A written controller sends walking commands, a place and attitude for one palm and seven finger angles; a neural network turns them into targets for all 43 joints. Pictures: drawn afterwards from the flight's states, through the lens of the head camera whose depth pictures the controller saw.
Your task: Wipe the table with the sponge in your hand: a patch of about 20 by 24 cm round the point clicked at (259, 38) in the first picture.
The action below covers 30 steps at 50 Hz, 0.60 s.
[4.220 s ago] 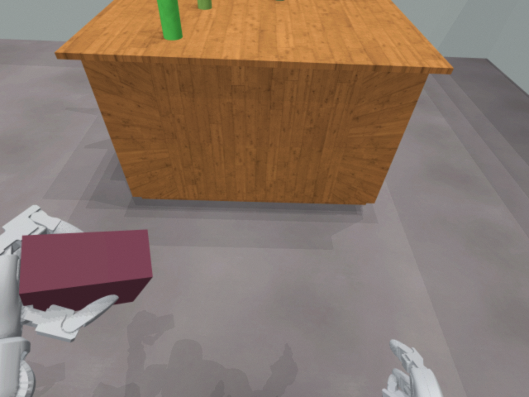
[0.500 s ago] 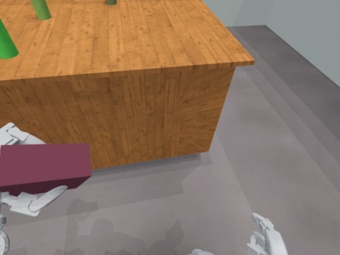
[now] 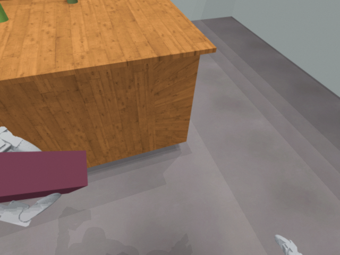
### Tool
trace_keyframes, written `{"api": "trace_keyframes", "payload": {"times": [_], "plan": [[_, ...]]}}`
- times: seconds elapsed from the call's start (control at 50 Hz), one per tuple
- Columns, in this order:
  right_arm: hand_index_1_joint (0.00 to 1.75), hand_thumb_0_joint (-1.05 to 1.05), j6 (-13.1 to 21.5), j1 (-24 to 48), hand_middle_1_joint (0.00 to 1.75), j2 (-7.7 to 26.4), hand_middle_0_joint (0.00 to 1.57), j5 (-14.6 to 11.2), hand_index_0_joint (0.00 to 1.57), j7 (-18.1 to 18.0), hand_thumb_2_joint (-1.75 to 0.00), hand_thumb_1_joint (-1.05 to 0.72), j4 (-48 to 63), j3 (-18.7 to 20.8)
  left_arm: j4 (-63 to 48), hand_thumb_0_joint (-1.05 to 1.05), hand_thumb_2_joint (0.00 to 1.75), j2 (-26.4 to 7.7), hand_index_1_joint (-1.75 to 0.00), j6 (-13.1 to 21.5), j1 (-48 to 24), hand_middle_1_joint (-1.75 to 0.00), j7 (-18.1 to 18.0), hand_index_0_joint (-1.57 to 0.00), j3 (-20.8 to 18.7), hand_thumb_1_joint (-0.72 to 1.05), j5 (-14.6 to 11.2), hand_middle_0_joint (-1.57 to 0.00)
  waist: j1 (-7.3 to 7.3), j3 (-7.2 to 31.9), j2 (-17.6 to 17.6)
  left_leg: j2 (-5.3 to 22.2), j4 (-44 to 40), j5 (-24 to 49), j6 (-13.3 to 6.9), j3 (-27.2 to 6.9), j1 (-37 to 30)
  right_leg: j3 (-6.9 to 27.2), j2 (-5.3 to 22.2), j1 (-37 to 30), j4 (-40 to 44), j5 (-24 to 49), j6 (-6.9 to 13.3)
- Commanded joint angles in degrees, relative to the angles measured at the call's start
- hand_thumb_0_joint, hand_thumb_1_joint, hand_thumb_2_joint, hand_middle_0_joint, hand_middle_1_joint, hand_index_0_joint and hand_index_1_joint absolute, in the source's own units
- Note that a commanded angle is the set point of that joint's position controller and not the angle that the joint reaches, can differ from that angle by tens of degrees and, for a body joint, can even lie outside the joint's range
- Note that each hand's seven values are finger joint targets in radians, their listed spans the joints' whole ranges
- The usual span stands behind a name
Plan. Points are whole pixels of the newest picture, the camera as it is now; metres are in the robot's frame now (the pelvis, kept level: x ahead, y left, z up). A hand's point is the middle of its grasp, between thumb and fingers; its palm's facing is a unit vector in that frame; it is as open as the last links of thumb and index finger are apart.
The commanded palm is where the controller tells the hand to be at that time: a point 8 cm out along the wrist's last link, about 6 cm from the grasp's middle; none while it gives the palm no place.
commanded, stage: take the last steps up to it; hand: left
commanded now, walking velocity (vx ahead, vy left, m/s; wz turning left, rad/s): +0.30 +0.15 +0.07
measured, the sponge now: (51, 176) +0.22 +0.21 +0.16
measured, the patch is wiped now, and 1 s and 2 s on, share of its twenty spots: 0.00 0.00 0.00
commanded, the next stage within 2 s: none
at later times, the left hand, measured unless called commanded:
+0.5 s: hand (27, 157) +0.25 +0.26 +0.16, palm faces +0.39 -0.77 -0.51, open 9.9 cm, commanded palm +0.19 +0.30 +0.18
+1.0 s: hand (34, 104) +0.37 +0.30 +0.17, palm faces +0.40 -0.76 -0.52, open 9.9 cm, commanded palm +0.31 +0.35 +0.18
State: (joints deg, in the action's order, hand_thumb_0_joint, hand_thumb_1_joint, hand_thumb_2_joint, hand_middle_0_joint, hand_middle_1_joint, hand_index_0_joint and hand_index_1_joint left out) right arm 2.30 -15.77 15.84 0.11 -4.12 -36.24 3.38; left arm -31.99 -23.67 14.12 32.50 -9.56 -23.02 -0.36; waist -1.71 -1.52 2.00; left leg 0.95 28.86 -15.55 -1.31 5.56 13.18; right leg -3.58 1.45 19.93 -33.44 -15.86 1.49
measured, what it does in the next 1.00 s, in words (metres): walks ahead: right foot, then left foot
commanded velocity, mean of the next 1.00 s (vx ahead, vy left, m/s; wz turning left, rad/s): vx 0.30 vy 0.15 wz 0.00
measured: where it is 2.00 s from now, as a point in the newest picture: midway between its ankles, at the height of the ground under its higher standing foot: (133, 238)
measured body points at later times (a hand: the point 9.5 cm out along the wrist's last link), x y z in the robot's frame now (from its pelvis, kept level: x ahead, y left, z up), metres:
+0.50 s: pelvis +0.05 +0.01 +0.01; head +0.10 +0.00 +0.46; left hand +0.22 +0.30 +0.19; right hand +0.21 -0.22 -0.10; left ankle +0.09 +0.18 -0.69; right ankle +0.04 -0.10 -0.73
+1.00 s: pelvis +0.16 +0.06 -0.01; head +0.19 +0.03 +0.44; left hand +0.34 +0.34 +0.20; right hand +0.32 -0.15 -0.13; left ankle +0.10 +0.18 -0.68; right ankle +0.18 -0.01 -0.73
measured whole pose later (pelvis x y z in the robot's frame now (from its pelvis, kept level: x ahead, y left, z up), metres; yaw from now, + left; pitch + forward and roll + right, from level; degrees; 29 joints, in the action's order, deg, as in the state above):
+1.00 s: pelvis +0.16 +0.06 -0.01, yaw +1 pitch +0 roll +1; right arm 3.4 -10.6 10.4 -0.3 -2.2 -38.8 0.3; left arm -26.6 -21.6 13.5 26.2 -7.5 -20.9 -0.3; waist 0.6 -3.9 -3.3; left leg 2.2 59.1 -25.3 0.1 4.5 22.5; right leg -11.4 3.4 18.3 -37.1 -18.9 3.8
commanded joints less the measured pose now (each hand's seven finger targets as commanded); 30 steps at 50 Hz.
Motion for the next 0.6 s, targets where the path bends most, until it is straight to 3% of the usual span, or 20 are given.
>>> {"api": "trace_keyframes", "payload": {"times": [0.0,0.04,0.06,0.1,0.14,0.16,0.18,0.2,0.22,0.24,0.26,0.28,0.32,0.36,0.44,0.48,0.52,0.54,0.56,0.58], "plan": [[0.3,0.0,5.5,7.2,0.3,2.9,0.2,-0.1,0.2,-0.1,-0.9,-0.9,7.7,0.0,-4.7,0.0,1.3,-7.2,-1.6,3.3,-8.3,-1.6,-0.5,-1.2,-4.3,0.1,0.6,-1.2,0.63,-0.5,-16.8,19.1,-19.1,-17.8,-11.6,-24.7,2.8,0.2,0.8,10.1,-23.9,-13.6,-1.9],[0.3,0.0,6.1,7.2,0.3,3.6,0.2,-0.3,0.2,0.4,-0.9,-0.9,6.9,0.4,-2.5,0.0,1.3,-4.0,-1.6,3.1,-11.0,-1.6,0.2,-1.2,-0.8,0.1,0.9,-1.2,0.95,-3.2,-14.4,15.3,-16.8,-18.0,-10.2,-17.1,6.8,-1.3,1.8,7.1,-20.6,-10.6,-2.5],[0.3,0.0,6.6,7.1,0.3,3.2,0.2,-0.6,0.2,0.4,-0.9,-0.9,6.7,0.3,-4.9,0.0,1.3,-4.9,-1.6,3.2,-15.0,-1.6,0.3,-1.2,-0.6,0.1,1.0,-1.2,1.28,-2.5,-14.0,13.8,-15.7,-15.6,-9.5,-13.5,5.0,-2.9,1.7,5.7,-17.3,-9.7,-3.0],[0.3,0.0,7.0,7.0,0.3,3.3,0.2,-0.4,0.2,0.1,-0.9,-0.9,6.5,0.1,-4.7,0.0,1.3,-4.0,-1.6,3.0,-15.1,-1.6,0.2,-1.2,1.0,0.1,0.7,-1.2,1.35,-2.2,-15.1,12.2,-13.3,-9.7,-8.2,-11.9,5.1,-4.7,0.6,0.6,-8.9,-11.0,-3.1],[0.3,0.0,7.3,7.3,0.3,3.2,0.2,-0.1,0.2,0.2,-0.9,-0.9,6.4,-0.3,-5.1,0.0,1.3,-4.7,-1.6,2.7,-16.8,-1.6,0.2,-1.2,0.9,0.1,0.9,-1.2,1.96,-0.3,-13.3,11.2,-8.7,-7.2,-6.7,-10.4,5.8,-6.0,0.3,-6.9,1.6,-8.5,-2.8],[0.3,0.0,7.0,7.8,0.3,3.2,0.2,0.0,0.2,0.2,-0.9,-0.9,6.2,-0.4,-5.1,0.0,1.3,-5.8,-1.6,2.5,-17.1,-1.6,0.1,-1.2,0.2,0.1,1.3,-1.2,2.06,0.6,-11.3,9.8,-4.1,-8.0,-5.6,-8.6,8.9,-4.8,1.4,-12.1,7.1,-5.0,-2.2],[0.3,0.0,6.6,7.9,0.3,2.2,0.2,0.0,0.2,0.4,-0.9,-0.9,6.3,-0.4,-4.1,0.0,1.3,-6.2,-1.6,2.4,-16.8,-1.6,0.1,-1.2,-0.1,0.1,1.4,-1.2,2.31,1.6,-3.1,6.8,6.7,-9.3,-3.8,-5.3,14.7,4.0,7.3,-17.4,12.1,-7.1,0.4],[0.3,0.0,6.0,8.2,0.3,1.0,0.2,0.0,0.2,0.8,-0.9,-0.9,6.9,-0.2,-3.5,0.0,1.3,-8.9,-1.6,2.2,-16.2,-1.6,0.0,-1.2,-2.3,0.1,1.3,-1.2,2.34,2.6,12.7,0.4,23.4,-12.9,-0.7,-0.2,24.6,26.7,20.2,-21.6,19.0,-11.2,6.5],[0.3,0.0,5.8,10.3,0.3,2.5,0.2,0.2,0.2,0.9,-0.9,-0.9,7.3,0.0,-3.5,0.0,1.3,-10.0,-1.6,2.4,-17.4,-1.6,-0.1,-1.2,-3.9,0.1,0.0,-1.2,2.72,1.0,12.8,0.2,35.7,-13.4,1.1,-4.9,28.3,35.3,27.3,-18.7,23.7,-11.1,9.3],[0.3,0.0,5.6,9.2,0.3,2.4,0.2,0.3,0.2,1.1,-0.9,-0.9,6.4,0.5,-2.8,0.0,1.3,-9.2,-1.6,2.7,-17.8,-1.6,0.3,-1.2,-4.1,0.1,0.0,-1.2,1.8,0.6,9.0,2.3,39.6,-8.7,1.7,-8.8,26.2,32.9,26.1,-13.5,24.5,-17.1,9.0],[0.3,0.0,4.9,9.5,0.3,2.8,0.2,0.2,0.2,1.5,-0.9,-0.9,6.4,0.8,-1.4,0.0,1.3,-9.7,-1.6,2.5,-15.4,-1.6,0.8,-1.2,-5.2,0.1,-0.2,-1.2,1.55,0.0,7.5,3.3,40.6,-6.9,2.1,-9.0,26.5,31.5,24.4,-11.2,24.1,-18.2,9.0],[0.3,0.0,4.0,9.9,0.3,1.4,0.2,0.0,0.2,1.5,-0.9,-0.9,6.4,-0.1,-1.1,0.0,1.3,-8.5,-1.6,3.0,-11.4,-1.6,1.2,-1.2,-4.8,0.1,-0.8,-1.2,1.61,-1.2,4.4,4.3,41.1,-3.4,2.4,-8.4,25.8,24.5,22.2,-9.7,23.0,-12.2,8.5],[0.3,0.0,2.7,9.9,0.3,0.4,0.2,0.1,0.2,1.7,-0.9,-0.9,6.3,-1.2,-1.6,0.0,1.3,-8.4,-1.6,4.1,-7.3,-1.6,1.3,-1.2,-6.2,0.1,-0.9,-1.2,1.38,1.5,3.5,4.8,36.7,-0.7,2.9,-6.0,24.9,12.7,18.8,-11.5,20.6,1.1,7.0],[0.3,0.0,2.5,10.6,0.3,0.3,0.2,-0.1,0.2,1.7,-0.9,-0.9,7.2,-1.1,-3.1,0.0,1.3,-7.3,-1.6,4.5,-7.5,-1.6,1.3,-1.2,-5.4,0.1,-1.0,-1.2,1.17,3.5,4.5,5.4,27.3,-0.4,2.7,-3.9,21.1,7.3,17.3,-12.9,18.6,8.3,5.9],[0.3,0.0,3.9,10.1,0.3,-0.2,0.2,0.3,0.2,1.5,-0.9,-0.9,9.1,-0.7,-8.4,0.0,1.3,-7.6,-1.6,4.0,-6.8,-1.6,-0.4,-1.2,-5.3,0.1,-0.7,-1.2,3.25,6.7,6.7,2.7,10.5,-1.4,1.5,2.7,12.4,6.9,16.3,-15.5,15.5,12.9,6.3],[0.3,0.0,4.8,9.5,0.3,-0.3,0.2,0.3,0.2,1.1,-0.9,-0.9,9.8,-0.5,-11.3,0.0,1.3,-7.3,-1.6,3.4,-7.9,-1.6,-1.1,-1.2,-4.7,0.1,-0.8,-1.2,3.04,8.3,8.8,1.3,4.2,-0.3,1.2,4.3,6.8,5.7,15.8,-15.9,13.1,11.7,5.4],[0.3,0.0,5.1,8.3,0.3,0.6,0.2,0.4,0.2,0.6,-0.9,-0.9,9.8,0.3,-13.2,0.0,1.3,-7.6,-1.6,3.3,-9.6,-1.6,-1.6,-1.2,-5.1,0.1,-0.5,-1.2,2.18,9.6,6.1,0.1,-2.6,4.1,1.3,6.4,-0.2,3.7,13.1,-14.7,7.9,10.6,3.5],[0.3,0.0,5.2,7.5,0.3,1.4,0.2,0.2,0.2,0.1,-0.9,-0.9,9.9,1.0,-13.6,0.0,1.3,-7.6,-1.6,3.4,-9.7,-1.6,-1.6,-1.2,-5.2,0.1,-0.4,-1.2,1.65,10.4,0.8,0.7,-5.2,5.4,0.9,5.5,-5.7,2.4,11.2,-12.1,1.6,12.4,2.0],[0.3,0.0,5.4,6.5,0.3,2.6,0.2,-0.2,0.2,-0.2,-0.9,-0.9,9.8,1.6,-13.5,0.0,1.3,-6.5,-1.6,3.5,-8.6,-1.6,-1.6,-1.2,-4.3,0.1,-0.7,-1.2,0.48,11.9,-8.8,6.3,-6.9,7.7,-1.7,-2.2,-14.0,-0.7,7.8,-4.6,-9.8,9.3,-0.3],[0.3,0.0,5.3,6.8,0.3,3.6,0.2,-0.4,0.2,0.2,-0.9,-0.9,10.2,2.0,-16.0,0.0,1.3,-6.2,-1.6,4.2,-9.4,-1.6,-1.7,-1.2,-4.1,0.1,-0.6,-1.2,0.75,12.9,-20.8,17.5,-6.6,22.1,-7.3,-17.2,-21.7,-4.6,2.5,8.7,-22.6,-13.4,-2.9]]}}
